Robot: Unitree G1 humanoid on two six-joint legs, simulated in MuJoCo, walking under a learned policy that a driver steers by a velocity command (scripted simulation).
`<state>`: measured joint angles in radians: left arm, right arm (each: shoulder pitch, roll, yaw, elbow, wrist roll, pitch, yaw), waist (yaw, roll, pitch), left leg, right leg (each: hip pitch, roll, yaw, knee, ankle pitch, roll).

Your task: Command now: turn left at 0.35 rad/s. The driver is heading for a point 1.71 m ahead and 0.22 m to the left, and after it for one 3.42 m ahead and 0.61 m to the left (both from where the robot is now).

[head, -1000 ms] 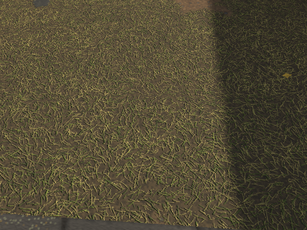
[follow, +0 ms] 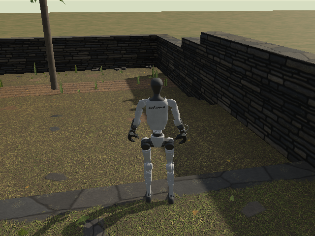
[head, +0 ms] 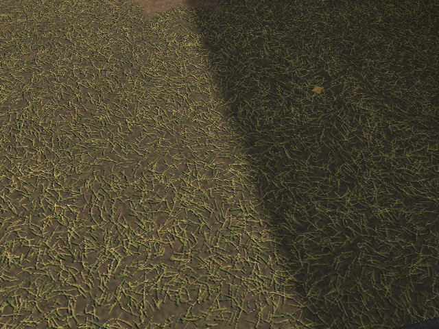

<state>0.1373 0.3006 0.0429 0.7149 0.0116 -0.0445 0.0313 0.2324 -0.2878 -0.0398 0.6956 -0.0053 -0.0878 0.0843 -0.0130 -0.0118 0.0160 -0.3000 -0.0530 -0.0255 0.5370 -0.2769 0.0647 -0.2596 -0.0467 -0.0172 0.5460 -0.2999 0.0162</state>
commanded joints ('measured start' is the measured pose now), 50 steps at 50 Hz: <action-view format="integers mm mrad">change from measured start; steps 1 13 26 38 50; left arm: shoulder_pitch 1 -69 -10 -8 -10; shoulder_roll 134 184 141 47 34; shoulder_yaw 37 69 51 -1 0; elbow -82 -159 -100 -25 -70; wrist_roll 5 20 69 60 39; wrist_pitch -17 -59 -39 -29 -68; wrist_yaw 17 40 12 -71 -113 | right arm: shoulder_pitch -4 -9 169 204 158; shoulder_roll -206 -72 -137 -111 -169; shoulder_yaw -70 -24 -67 -15 16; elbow -73 -54 -20 21 72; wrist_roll -8 -55 -32 -58 -66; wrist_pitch -11 27 -49 -35 -14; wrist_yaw -15 -15 -58 -57 -77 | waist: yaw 14 -4 -57 -84 -34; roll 98 -86 125 91 110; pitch -92 -27 -20 52 79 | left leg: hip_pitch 99 -137 351 390 343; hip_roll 273 87 319 345 327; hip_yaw -348 68 -417 -268 4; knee -160 357 -368 -443 -260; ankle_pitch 446 -127 -102 -79 434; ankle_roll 260 -105 224 202 118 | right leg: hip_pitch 4 189 -386 -563 -254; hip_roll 21 -199 -30 -41 19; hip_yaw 4 -34 88 80 -47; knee -10 -380 443 222 183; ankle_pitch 42 456 -228 181 135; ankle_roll -40 -200 -2 -7 -104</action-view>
